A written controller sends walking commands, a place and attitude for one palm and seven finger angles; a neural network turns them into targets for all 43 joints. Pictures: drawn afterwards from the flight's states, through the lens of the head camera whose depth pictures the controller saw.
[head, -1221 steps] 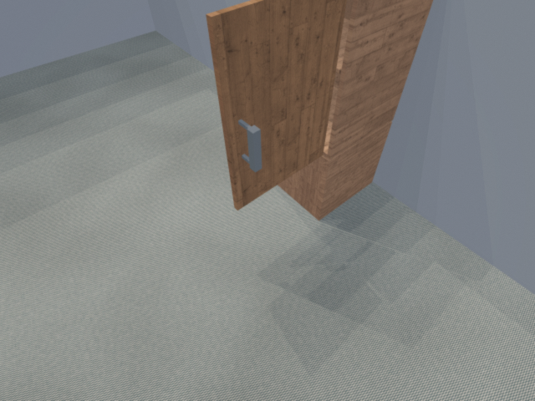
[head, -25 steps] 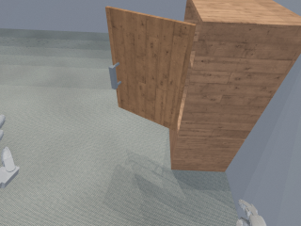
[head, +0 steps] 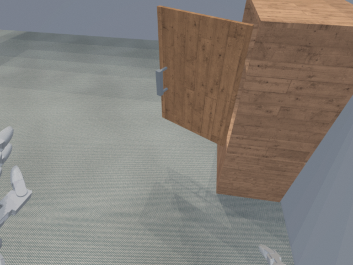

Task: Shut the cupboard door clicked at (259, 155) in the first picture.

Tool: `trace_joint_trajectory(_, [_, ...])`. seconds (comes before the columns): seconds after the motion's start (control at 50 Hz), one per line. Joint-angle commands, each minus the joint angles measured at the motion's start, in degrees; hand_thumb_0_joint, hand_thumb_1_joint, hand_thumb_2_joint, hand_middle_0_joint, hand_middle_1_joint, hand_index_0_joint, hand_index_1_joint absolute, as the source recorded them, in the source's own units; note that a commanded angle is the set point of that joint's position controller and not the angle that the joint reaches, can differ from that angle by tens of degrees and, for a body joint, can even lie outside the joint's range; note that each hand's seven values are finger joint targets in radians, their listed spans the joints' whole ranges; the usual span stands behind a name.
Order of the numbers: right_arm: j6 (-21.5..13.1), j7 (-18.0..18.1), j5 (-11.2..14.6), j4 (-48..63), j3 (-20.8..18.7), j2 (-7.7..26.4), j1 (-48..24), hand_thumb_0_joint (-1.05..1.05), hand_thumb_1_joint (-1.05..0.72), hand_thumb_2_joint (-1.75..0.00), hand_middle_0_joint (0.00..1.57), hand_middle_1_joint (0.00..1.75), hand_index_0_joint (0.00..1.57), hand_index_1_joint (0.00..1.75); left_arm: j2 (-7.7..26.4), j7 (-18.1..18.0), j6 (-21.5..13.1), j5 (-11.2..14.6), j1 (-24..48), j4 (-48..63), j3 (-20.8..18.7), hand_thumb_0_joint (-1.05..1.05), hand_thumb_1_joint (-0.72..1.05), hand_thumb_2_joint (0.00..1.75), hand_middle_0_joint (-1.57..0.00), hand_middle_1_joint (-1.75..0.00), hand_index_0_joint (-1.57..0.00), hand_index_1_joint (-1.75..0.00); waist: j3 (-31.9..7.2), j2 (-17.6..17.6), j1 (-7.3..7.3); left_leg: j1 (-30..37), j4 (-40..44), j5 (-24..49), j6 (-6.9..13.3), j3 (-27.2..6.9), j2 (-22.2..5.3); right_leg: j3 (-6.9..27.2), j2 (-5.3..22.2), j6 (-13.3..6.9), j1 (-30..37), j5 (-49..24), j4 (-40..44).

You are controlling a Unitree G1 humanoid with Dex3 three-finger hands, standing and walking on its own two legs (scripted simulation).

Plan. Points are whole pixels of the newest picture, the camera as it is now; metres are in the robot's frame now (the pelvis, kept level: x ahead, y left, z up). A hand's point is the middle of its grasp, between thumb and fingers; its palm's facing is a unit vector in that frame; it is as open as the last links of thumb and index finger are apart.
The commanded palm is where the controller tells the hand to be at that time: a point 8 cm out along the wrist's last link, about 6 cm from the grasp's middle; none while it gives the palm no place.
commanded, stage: stop stepping back and stand still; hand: left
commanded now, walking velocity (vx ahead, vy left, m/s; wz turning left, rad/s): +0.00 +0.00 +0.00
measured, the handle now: (162, 81) +0.96 +0.13 -0.07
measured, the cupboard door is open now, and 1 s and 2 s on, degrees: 63 63 63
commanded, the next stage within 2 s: let the arm hang, fingers relaxed in 0.82 s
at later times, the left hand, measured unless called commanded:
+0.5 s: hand out of the picture +0.13 +0.31 +0.15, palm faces +0.49 -0.76 -0.43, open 7.4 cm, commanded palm +0.08 +0.34 +0.18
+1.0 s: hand (2, 241) +0.14 +0.33 +0.06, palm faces +0.31 -0.82 -0.48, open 7.4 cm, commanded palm none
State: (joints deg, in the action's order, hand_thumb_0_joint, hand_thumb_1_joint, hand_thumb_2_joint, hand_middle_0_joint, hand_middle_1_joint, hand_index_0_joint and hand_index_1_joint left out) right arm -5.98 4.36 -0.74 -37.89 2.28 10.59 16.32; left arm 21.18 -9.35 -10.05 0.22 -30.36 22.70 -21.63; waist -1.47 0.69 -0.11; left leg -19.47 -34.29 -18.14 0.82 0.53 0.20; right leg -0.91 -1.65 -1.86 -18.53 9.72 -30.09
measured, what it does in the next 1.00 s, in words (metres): steps on the spot: right foot, then right foot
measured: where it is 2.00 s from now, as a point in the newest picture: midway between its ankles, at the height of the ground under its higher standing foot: outside the picture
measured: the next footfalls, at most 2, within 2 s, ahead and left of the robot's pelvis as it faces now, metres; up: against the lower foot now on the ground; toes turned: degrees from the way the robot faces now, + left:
right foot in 0.30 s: +0.05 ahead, -0.08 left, +0.00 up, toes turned +5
right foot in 0.74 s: -0.03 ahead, -0.07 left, +0.00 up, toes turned +2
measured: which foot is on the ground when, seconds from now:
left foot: down 0.00-1.00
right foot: down 0.00-0.18, up 0.20-0.28, down 0.30-0.56, up 0.58-0.72, down 0.74-1.00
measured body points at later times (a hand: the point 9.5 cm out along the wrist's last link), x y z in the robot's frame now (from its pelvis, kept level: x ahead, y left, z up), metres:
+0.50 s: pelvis -0.04 +0.03 +0.00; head -0.06 +0.04 +0.45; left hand +0.10 +0.34 +0.17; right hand +0.12 -0.20 -0.09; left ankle +0.04 +0.12 -0.73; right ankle +0.01 -0.09 -0.73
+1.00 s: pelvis -0.05 +0.06 +0.00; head -0.06 +0.05 +0.45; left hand +0.12 +0.37 +0.09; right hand +0.12 -0.18 -0.10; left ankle +0.05 +0.12 -0.73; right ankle -0.07 -0.07 -0.73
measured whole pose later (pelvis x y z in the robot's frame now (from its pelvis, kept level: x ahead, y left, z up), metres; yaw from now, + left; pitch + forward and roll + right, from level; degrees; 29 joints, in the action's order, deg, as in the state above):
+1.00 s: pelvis -0.05 +0.06 +0.00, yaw +3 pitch +0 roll -2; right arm -5.0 0.7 -0.1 -41.6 1.0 15.7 10.9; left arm 22.1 -3.7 -5.0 -0.3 -24.0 4.2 -14.1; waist -2.3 3.3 -0.5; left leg -23.2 -30.0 -7.1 4.8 4.9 0.9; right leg -0.3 -1.5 -0.1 -12.7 19.1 -31.6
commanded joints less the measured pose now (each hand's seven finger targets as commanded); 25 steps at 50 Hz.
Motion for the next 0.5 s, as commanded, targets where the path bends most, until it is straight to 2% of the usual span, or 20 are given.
trace_joint_trajectory(0.0, [-2.9,0.8,-0.3,7.8,-3.6,7.2,-6.2,0.0,-0.9,-0.9,0.2,0.3,0.2,0.3,13.2,-2.3,-3.9,0.1,9.6,14.6,-7.7,0.0,0.9,0.9,-0.2,-0.3,-0.2,-0.3,-1.4,-6.6,1.17,4.5,-2.1,-5.0,0.2,-0.1,-0.2,15.9,11.8,-2.7,-7.9,29.2,17.3])
trace_joint_trajectory(0.02, [-2.9,0.9,-0.2,7.7,-3.6,7.2,-6.2,0.0,-0.9,-0.9,0.2,0.3,0.2,0.3,13.3,-2.5,-4.1,0.1,10.5,14.6,-7.9,0.0,0.9,0.9,-0.2,-0.3,-0.2,-0.3,-1.6,-5.8,1.19,6.0,-0.7,-4.8,0.4,-0.1,-0.2,14.2,11.1,-2.2,-8.3,28.3,16.3])
trace_joint_trajectory(0.04, [-2.8,1.1,-0.2,7.6,-3.6,7.4,-6.3,0.0,-0.9,-0.9,0.2,0.3,0.2,0.3,13.3,-2.6,-4.3,0.2,11.3,15.1,-8.0,0.0,0.9,0.9,-0.2,-0.3,-0.2,-0.3,-1.4,-3.0,1.24,6.9,1.3,-5.8,0.5,-0.6,-0.4,12.6,9.9,-1.7,-9.1,27.9,14.9])
trace_joint_trajectory(0.08, [-2.7,1.6,-0.1,8.2,-3.4,7.6,-7.0,0.0,-0.9,-0.9,0.2,0.3,0.2,0.3,13.1,-2.5,-4.8,0.3,11.0,14.5,-8.2,0.0,0.9,0.9,-0.2,-0.3,-0.2,-0.3,0.9,2.6,1.08,3.1,8.6,-11.8,1.1,-4.5,-2.9,9.4,6.5,-0.3,-7.9,27.0,11.0])
trace_joint_trajectory(0.12, [-3.0,1.7,0.4,9.1,-3.4,8.1,-7.6,0.0,-0.9,-0.9,0.2,0.3,0.2,0.3,12.2,-2.4,-4.8,0.1,10.6,14.3,-8.2,0.0,0.9,0.9,-0.2,-0.3,-0.2,-0.3,2.3,8.8,0.71,-7.1,19.8,-23.4,2.1,-11.1,-7.3,4.7,1.5,1.9,1.1,20.5,2.7])
trace_joint_trajectory(0.14, [-3.0,1.8,0.7,9.5,-3.7,8.3,-7.8,0.0,-0.9,-0.9,0.2,0.3,0.2,0.3,12.0,-2.2,-4.6,-0.1,10.2,13.9,-8.6,0.0,0.9,0.9,-0.2,-0.3,-0.2,-0.3,1.8,12.2,0.39,-14.5,24.7,-29.2,3.0,-13.0,-10.1,1.5,-0.6,2.8,9.0,14.9,-5.6])
trace_joint_trajectory(0.16, [-3.4,1.8,0.9,10.1,-4.0,7.9,-7.9,0.0,-0.9,-0.9,0.2,0.3,0.2,0.3,12.3,-1.8,-4.9,-0.3,11.1,14.6,-8.9,0.0,0.9,0.9,-0.2,-0.3,-0.2,-0.3,1.4,14.3,0.09,-18.9,27.1,-30.6,3.5,-14.4,-11.3,0.0,-1.3,3.4,13.8,11.3,-10.9])
trace_joint_trajectory(0.2, [-3.5,1.3,0.6,10.5,-4.5,7.5,-7.8,0.0,-0.9,-0.9,0.2,0.3,0.2,0.3,11.8,-0.9,-4.6,-0.2,9.2,13.0,-8.6,0.0,0.9,0.9,-0.2,-0.3,-0.2,-0.3,0.9,12.3,-0.13,-19.1,25.6,-27.0,3.0,-11.1,-10.8,-1.3,-1.5,3.3,15.9,10.3,-10.5])
trace_joint_trajectory(0.24, [-3.6,0.6,1.0,11.0,-4.6,7.4,-7.8,0.0,-0.9,-0.9,0.2,0.3,0.2,0.3,11.0,-0.5,-4.4,0.0,4.8,12.0,-8.1,0.0,0.9,0.9,-0.2,-0.3,-0.2,-0.3,0.6,8.0,-0.19,-14.2,19.6,-21.0,1.8,-5.9,-7.9,-0.4,-0.5,2.2,14.1,10.6,-1.0])
trace_joint_trajectory(0.26, [-3.7,0.3,1.0,11.1,-4.6,7.4,-7.6,0.0,-0.9,-0.9,0.2,0.3,0.2,0.3,11.8,-0.5,-4.6,0.3,2.0,11.6,-9.2,0.0,0.9,0.9,-0.2,-0.3,-0.2,-0.3,-0.3,5.2,0.03,-10.0,15.5,-16.2,1.1,-3.9,-5.9,1.9,1.1,1.1,11.6,10.5,4.4])
trace_joint_trajectory(0.28, [-3.4,-0.1,0.7,11.3,-4.4,6.9,-7.9,0.0,-0.9,-0.9,0.2,0.3,0.2,0.3,11.7,-0.5,-4.5,0.9,0.5,11.9,-8.6,0.0,0.9,0.9,-0.2,-0.3,-0.2,-0.3,0.9,0.1,0.62,-6.7,9.8,-10.0,0.0,-2.0,-3.5,7.3,4.3,-1.1,6.2,12.5,9.8])
trace_joint_trajectory(0.3, [-2.9,-0.4,0.5,11.1,-4.7,7.3,-8.0,0.0,-0.9,-0.9,0.2,0.3,0.2,0.3,12.5,-0.4,-4.7,1.5,-0.1,12.4,-9.4,0.0,0.9,0.9,-0.2,-0.3,-0.2,-0.3,1.0,-2.9,1.06,-2.1,3.3,-3.4,-0.8,-0.5,-2.3,13.6,8.5,-3.3,0.0,13.8,13.9])
trace_joint_trajectory(0.32, [-2.5,-0.6,0.4,10.0,-4.7,7.6,-7.2,0.0,-0.9,-0.9,0.2,0.3,0.2,0.3,12.2,-0.5,-4.5,2.0,-1.3,10.9,-9.6,0.0,0.9,0.9,-0.2,-0.3,-0.2,-0.3,-1.5,-6.3,0.75,1.0,-2.0,-1.5,-1.3,0.4,-1.7,18.4,11.8,-4.4,-3.7,18.2,16.5])
trace_joint_trajectory(0.34, [-2.0,-0.7,0.7,9.3,-4.8,7.4,-6.4,0.0,-0.9,-0.9,0.2,0.3,0.2,0.3,11.4,-0.7,-3.8,2.1,-1.0,10.6,-8.6,0.0,0.9,0.9,-0.2,-0.3,-0.2,-0.3,-2.2,-8.6,0.48,2.3,-5.4,-1.9,-1.4,0.2,-1.2,20.3,13.2,-4.9,-6.2,23.7,17.9])
trace_joint_trajectory(0.36, [-1.5,-0.6,0.9,9.2,-5.2,7.9,-6.6,0.0,-0.9,-0.9,0.2,0.3,0.2,0.3,11.3,-0.9,-3.3,2.1,0.4,12.0,-8.3,0.0,0.9,0.9,-0.2,-0.3,-0.2,-0.3,-2.2,-9.5,0.5,2.9,-7.0,-0.8,-1.4,-0.3,-1.3,20.8,13.7,-5.6,-7.0,24.9,18.0])
trace_joint_trajectory(0.38, [-1.4,-0.4,0.8,9.2,-4.7,7.4,-6.7,0.0,-0.9,-0.9,0.2,0.3,0.2,0.3,11.7,-1.2,-3.2,2.0,1.8,12.6,-8.0,0.0,0.9,0.9,-0.2,-0.3,-0.2,-0.3,-1.9,-10.2,0.79,3.6,-6.4,-0.2,-1.1,-0.4,-1.5,18.9,13.5,-5.2,-7.4,24.7,17.3])
trace_joint_trajectory(0.42, [-2.1,0.4,0.6,9.0,-4.2,7.6,-7.6,0.0,-0.9,-0.9,0.2,0.3,0.2,0.3,12.3,-1.5,-3.7,1.6,7.3,14.4,-7.6,0.0,0.9,0.9,-0.2,-0.3,-0.2,-0.3,-1.1,-6.7,1.12,7.0,0.7,0.9,-0.2,-0.8,-1.8,13.9,10.5,-2.9,-7.9,21.4,14.1])
trace_joint_trajectory(0.44, [-2.6,0.9,0.6,8.7,-4.0,7.9,-7.7,0.0,-0.9,-0.9,0.2,0.3,0.2,0.3,12.9,-1.7,-4.2,1.4,10.1,15.2,-7.6,0.0,0.9,0.9,-0.2,-0.3,-0.2,-0.3,-0.4,-3.3,1.12,7.9,4.5,-0.1,0.1,-1.8,-2.3,11.6,8.1,-1.5,-7.9,20.9,12.1])
trace_joint_trajectory(0.46, [-3.3,1.6,0.6,8.6,-4.1,8.4,-8.5,0.0,-0.9,-0.9,0.2,0.3,0.2,0.3,14.0,-1.8,-4.5,1.0,13.2,16.8,-7.8,0.0,0.9,0.9,-0.2,-0.3,-0.2,-0.3,0.4,0.7,0.74,7.2,8.4,-1.8,0.7,-3.8,-3.9,10.4,6.3,-0.5,-6.6,19.1,10.1])
trace_joint_trajectory(0.48, [-3.9,1.9,0.6,8.7,-4.1,8.6,-8.5,0.0,-0.9,-0.9,0.2,0.3,0.2,0.3,13.6,-2.0,-5.0,0.7,12.8,16.8,-7.8,0.0,0.9,0.9,-0.2,-0.3,-0.2,-0.3,0.5,3.6,0.29,5.7,12.8,-5.2,1.5,-6.4,-5.9,9.4,4.4,0.3,-4.3,16.8,8.2])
